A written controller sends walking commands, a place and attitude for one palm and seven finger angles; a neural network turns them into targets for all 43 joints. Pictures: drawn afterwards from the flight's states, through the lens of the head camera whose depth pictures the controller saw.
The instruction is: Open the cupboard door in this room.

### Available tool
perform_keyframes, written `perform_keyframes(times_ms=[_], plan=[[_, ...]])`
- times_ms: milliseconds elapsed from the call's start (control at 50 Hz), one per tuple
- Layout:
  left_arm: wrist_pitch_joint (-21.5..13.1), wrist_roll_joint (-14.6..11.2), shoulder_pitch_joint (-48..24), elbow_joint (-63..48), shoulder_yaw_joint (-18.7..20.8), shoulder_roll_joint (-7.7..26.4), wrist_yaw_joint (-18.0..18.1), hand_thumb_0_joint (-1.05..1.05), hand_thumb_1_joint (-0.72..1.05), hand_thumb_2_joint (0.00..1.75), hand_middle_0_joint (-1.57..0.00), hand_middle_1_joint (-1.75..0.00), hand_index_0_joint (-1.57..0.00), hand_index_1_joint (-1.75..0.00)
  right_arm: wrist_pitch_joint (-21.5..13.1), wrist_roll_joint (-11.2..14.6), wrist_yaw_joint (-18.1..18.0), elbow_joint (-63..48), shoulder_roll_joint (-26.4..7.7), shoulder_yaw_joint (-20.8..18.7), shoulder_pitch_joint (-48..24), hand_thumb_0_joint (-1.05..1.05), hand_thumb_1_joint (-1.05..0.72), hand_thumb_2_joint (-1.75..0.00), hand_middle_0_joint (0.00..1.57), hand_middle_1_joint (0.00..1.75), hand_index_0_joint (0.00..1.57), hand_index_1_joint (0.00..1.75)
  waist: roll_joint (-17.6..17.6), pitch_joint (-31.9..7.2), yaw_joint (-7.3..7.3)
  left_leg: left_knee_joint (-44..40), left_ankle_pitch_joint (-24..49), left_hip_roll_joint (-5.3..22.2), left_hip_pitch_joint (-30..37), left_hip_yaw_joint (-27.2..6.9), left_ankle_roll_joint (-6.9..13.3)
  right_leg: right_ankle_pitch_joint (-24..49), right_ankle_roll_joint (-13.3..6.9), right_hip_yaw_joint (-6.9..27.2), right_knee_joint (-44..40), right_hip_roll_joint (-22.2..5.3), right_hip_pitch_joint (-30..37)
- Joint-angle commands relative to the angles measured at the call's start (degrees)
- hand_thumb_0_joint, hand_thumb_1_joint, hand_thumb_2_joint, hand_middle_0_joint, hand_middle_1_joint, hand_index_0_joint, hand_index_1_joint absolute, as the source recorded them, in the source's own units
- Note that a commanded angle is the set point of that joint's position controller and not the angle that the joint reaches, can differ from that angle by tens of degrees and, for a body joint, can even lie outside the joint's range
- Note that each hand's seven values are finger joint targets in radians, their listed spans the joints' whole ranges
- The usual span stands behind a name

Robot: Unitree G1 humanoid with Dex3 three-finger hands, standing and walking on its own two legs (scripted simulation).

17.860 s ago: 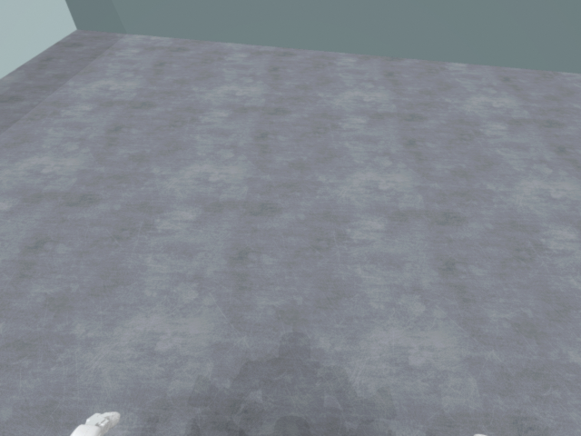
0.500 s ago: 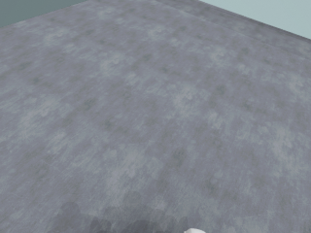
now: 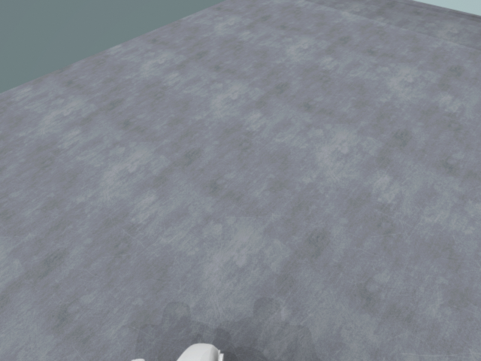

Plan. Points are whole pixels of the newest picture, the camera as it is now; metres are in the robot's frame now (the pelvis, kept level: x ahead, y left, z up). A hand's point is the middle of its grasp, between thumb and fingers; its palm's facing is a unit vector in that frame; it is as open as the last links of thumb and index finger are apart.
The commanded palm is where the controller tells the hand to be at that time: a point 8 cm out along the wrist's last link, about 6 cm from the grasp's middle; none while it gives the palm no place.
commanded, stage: turn or walk to find it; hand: left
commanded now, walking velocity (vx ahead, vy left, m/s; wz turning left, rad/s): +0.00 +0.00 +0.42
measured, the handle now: out of the picture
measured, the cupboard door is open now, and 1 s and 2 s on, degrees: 0 0 0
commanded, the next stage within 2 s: none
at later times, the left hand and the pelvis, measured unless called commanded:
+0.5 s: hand out of the picture -0.04 +0.27 -0.18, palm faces +0.28 -0.93 -0.25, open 7.4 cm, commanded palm none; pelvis -0.03 +0.05 +0.00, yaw +12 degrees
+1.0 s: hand out of the picture -0.06 +0.18 -0.15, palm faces +0.43 -0.86 -0.27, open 7.4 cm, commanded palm none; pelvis -0.05 -0.02 +0.00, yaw +25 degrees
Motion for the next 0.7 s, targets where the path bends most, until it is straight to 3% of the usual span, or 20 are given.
perform_keyframes(times_ms=[0,140,180,220,240,260,280,300,320,360,400,440,520,580,620,660,680], plan=[[-1.8,0.6,3.0,-3.0,3.3,11.7,0.6,0.0,0.9,0.9,-0.2,-0.3,-0.2,-0.3,-0.7,0.0,-0.3,-3.8,-2.6,-0.1,-2.5,0.0,-0.9,-0.9,0.2,0.3,0.2,0.3,-12.4,-1.8,2.8,-2.2,-1.1,2.0,-3.6,0.9,-1.4,14.6,-4.6,9.6,-10.7,-14.7,4.3],[-1.4,1.3,8.2,-0.4,4.2,14.7,0.3,0.0,0.9,0.9,-0.2,-0.3,-0.2,-0.3,-2.0,0.9,-0.6,-5.4,-1.2,1.5,-8.5,0.0,-0.9,-0.9,0.2,0.3,0.2,0.3,-15.5,-5.4,5.83,-22.7,-7.5,1.4,3.6,6.2,-0.4,32.0,-6.4,7.3,-4.4,-16.5,10.3],[-1.2,1.2,7.3,-0.1,4.5,15.5,0.2,0.0,0.9,0.9,-0.2,-0.3,-0.2,-0.3,-2.4,1.1,-0.7,-5.1,-1.4,1.6,-6.9,0.0,-0.9,-0.9,0.2,0.3,0.2,0.3,-15.9,-7.2,4.83,-29.0,-4.8,0.7,7.5,7.6,0.1,33.2,-5.4,5.9,-2.1,-16.4,10.4],[-0.9,0.7,4.8,0.0,4.5,15.4,0.2,0.0,0.9,0.9,-0.2,-0.3,-0.2,-0.3,-3.0,1.0,-0.6,-4.3,-2.4,1.5,-3.5,0.0,-0.9,-0.9,0.2,0.3,0.2,0.3,-13.4,-8.2,2.14,-41.1,5.9,1.2,16.5,7.8,0.8,27.3,-1.9,2.7,2.8,-15.2,5.7],[-0.5,0.2,5.1,-0.5,4.2,13.8,0.1,0.0,0.9,0.9,-0.2,-0.3,-0.2,-0.3,-3.6,0.8,-0.6,-3.9,-5.2,1.0,-1.6,0.0,-0.9,-0.9,0.2,0.3,0.2,0.3,-6.2,-9.7,0.77,-46.7,14.7,4.4,25.2,4.0,2.1,19.3,1.1,0.0,9.4,-12.8,-1.4],[-0.1,-0.2,5.5,-2.2,3.4,10.2,-0.1,0.0,0.9,0.9,-0.2,-0.3,-0.2,-0.3,-4.0,0.3,-0.8,-4.1,-10.7,-0.4,0.0,0.0,-0.9,-0.9,0.2,0.3,0.2,0.3,10.8,-9.7,-0.2,-47.7,33.3,18.4,33.3,-13.8,7.7,-7.8,5.5,-2.8,20.3,-5.1,-17.0],[0.5,0.2,2.0,-3.4,2.3,9.1,0.0,0.0,0.9,0.9,-0.2,-0.3,-0.2,-0.3,-3.3,0.5,-1.2,-3.4,-13.4,-0.9,2.3,0.0,-0.9,-0.9,0.2,0.3,0.2,0.3,12.4,-8.6,-1.65,-47.6,44.8,23.9,29.8,-16.6,13.3,-22.0,6.2,1.5,27.5,-3.0,-19.1],[1.0,0.4,1.2,-3.2,2.7,10.1,0.0,0.0,0.9,0.9,-0.2,-0.3,-0.2,-0.3,-3.0,0.3,-1.5,-3.4,-12.3,-0.6,1.1,0.0,-0.9,-0.9,0.2,0.3,0.2,0.3,6.9,-6.8,-1.0,-47.2,41.5,23.4,26.9,-12.7,14.6,-19.8,5.6,4.1,31.7,-3.8,-18.4],[1.4,0.5,0.6,-2.2,2.8,9.7,0.1,0.0,0.9,0.9,-0.2,-0.3,-0.2,-0.3,-3.4,0.2,-2.0,-3.7,-10.4,0.0,-1.2,0.0,-0.9,-0.9,0.2,0.3,0.2,0.3,10.8,-5.9,-0.43,-48.1,38.2,19.7,23.8,-11.8,13.5,-16.8,5.9,6.1,32.7,-4.1,-18.6],[1.3,0.3,0.3,-1.1,3.2,10.9,-0.5,0.0,0.9,0.9,-0.2,-0.3,-0.2,-0.3,-3.3,0.1,-2.3,-5.2,-8.4,0.7,-6.1,0.0,-0.9,-0.9,0.2,0.3,0.2,0.3,8.6,-1.7,1.2,-48.4,32.9,15.7,20.2,-8.7,12.5,-11.4,6.1,6.7,34.8,-3.4,-18.6],[1.2,0.4,2.3,-0.3,3.1,10.5,-0.8,0.0,0.9,0.9,-0.2,-0.3,-0.2,-0.3,-3.6,0.3,-2.2,-5.7,-8.1,0.8,-7.1,0.0,-0.9,-0.9,0.2,0.3,0.2,0.3,5.7,-2.2,2.22,-48.8,30.1,13.6,20.0,-6.7,11.7,-8.5,6.5,6.1,34.6,-2.5,-17.8],[1.2,0.4,2.4,-0.2,3.1,10.3,-0.9,0.0,0.9,0.9,-0.2,-0.3,-0.2,-0.3,-3.7,0.4,-2.0,-5.8,-8.3,0.8,-6.2,0.0,-0.9,-0.9,0.2,0.3,0.2,0.3,4.1,-2.7,2.09,-49.7,27.1,12.9,20.0,-7.0,11.4,-6.9,6.9,6.2,33.9,-2.2,-17.5],[1.2,0.3,-0.3,-2.0,2.8,9.9,-0.6,0.0,0.9,0.9,-0.2,-0.3,-0.2,-0.3,-3.4,0.2,-1.8,-5.9,-8.4,0.2,-4.3,0.0,-0.9,-0.9,0.2,0.3,0.2,0.3,4.7,-2.7,0.76,-49.8,22.3,13.6,19.3,-10.9,12.7,-8.6,7.0,6.5,27.7,-1.5,-16.4],[0.9,0.2,-1.2,-3.1,2.6,9.0,-0.5,0.0,0.9,0.9,-0.2,-0.3,-0.2,-0.3,-3.2,-0.1,-1.7,-6.1,-8.5,-0.2,-4.0,0.0,-0.9,-0.9,0.2,0.3,0.2,0.3,5.4,-3.6,0.5,-48.4,23.4,13.1,19.3,-13.1,13.0,-9.9,6.7,6.0,20.9,-0.2,-13.6],[0.5,-0.1,-0.5,-3.2,2.6,8.9,-0.5,0.0,0.9,0.9,-0.2,-0.3,-0.2,-0.3,-3.0,-0.2,-1.6,-6.3,-8.5,-0.4,-4.3,0.0,-0.9,-0.9,0.2,0.3,0.2,0.3,6.3,-4.2,0.8,-46.9,25.8,12.6,17.3,-14.6,12.8,-9.6,6.3,5.5,14.8,1.1,-9.3],[0.1,-0.3,3.0,-2.5,2.7,8.9,-0.4,0.0,0.9,0.9,-0.2,-0.3,-0.2,-0.3,-2.9,-0.1,-1.6,-6.7,-8.3,-0.5,-5.2,0.0,-0.9,-0.9,0.2,0.3,0.2,0.3,5.6,-6.0,2.68,-44.1,25.4,11.1,14.5,-15.1,11.7,-3.9,6.0,5.0,5.8,2.0,-2.7],[-0.4,-0.2,5.7,-1.6,2.9,9.4,-0.3,0.0,0.9,0.9,-0.2,-0.3,-0.2,-0.3,-2.8,0.2,-1.5,-6.9,-7.7,-0.5,-6.0,0.0,-0.9,-0.9,0.2,0.3,0.2,0.3,3.7,-6.9,4.16,-41.4,21.6,9.2,11.2,-13.5,9.8,2.1,5.9,4.6,-1.7,1.4,3.1]])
